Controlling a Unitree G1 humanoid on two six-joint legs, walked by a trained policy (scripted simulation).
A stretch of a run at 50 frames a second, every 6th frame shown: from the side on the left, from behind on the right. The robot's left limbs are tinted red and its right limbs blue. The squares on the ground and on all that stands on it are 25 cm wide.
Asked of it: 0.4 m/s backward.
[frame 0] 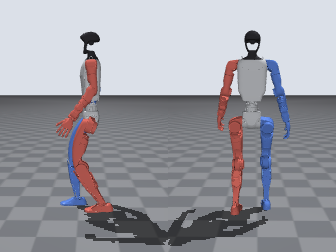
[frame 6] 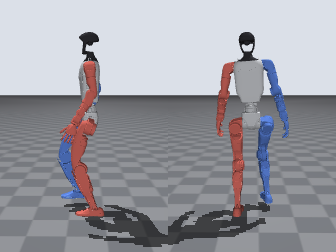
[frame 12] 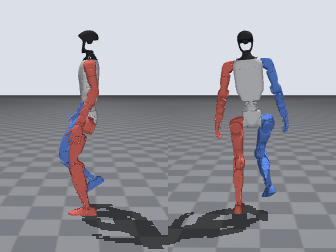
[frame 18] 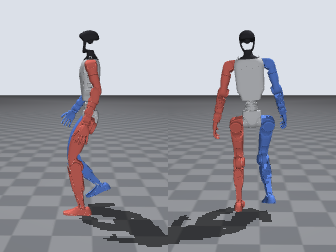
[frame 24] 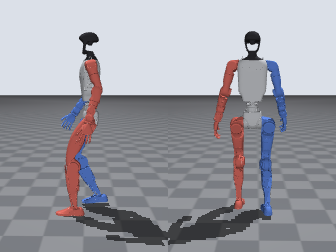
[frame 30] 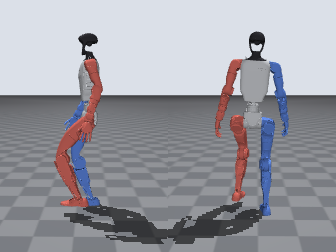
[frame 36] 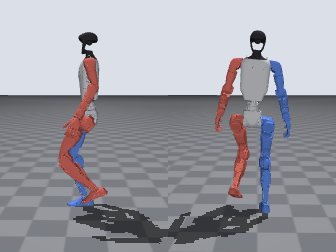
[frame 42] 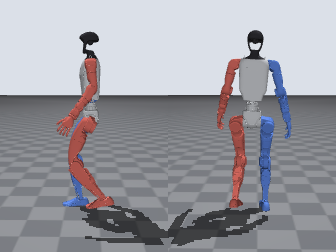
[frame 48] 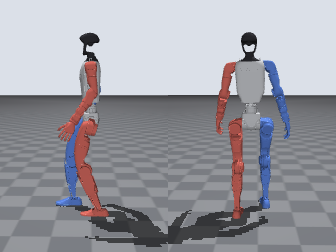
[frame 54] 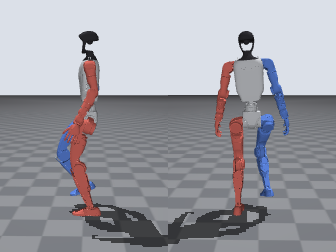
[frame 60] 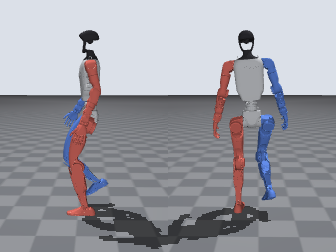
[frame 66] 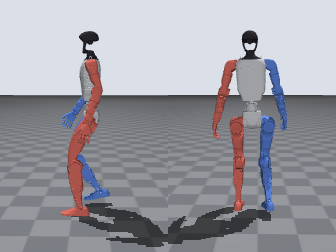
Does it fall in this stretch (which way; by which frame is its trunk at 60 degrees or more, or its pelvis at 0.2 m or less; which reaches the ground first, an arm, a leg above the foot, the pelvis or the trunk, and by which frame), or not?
no
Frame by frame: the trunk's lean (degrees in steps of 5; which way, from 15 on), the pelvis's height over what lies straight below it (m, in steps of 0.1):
0: 0, 0.8
6: 5, 0.8
12: 5, 0.8
18: 5, 0.8
24: 0, 0.8
30: 5, 0.8
36: 5, 0.8
42: 5, 0.8
48: 0, 0.8
54: 5, 0.8
60: 5, 0.8
66: 0, 0.8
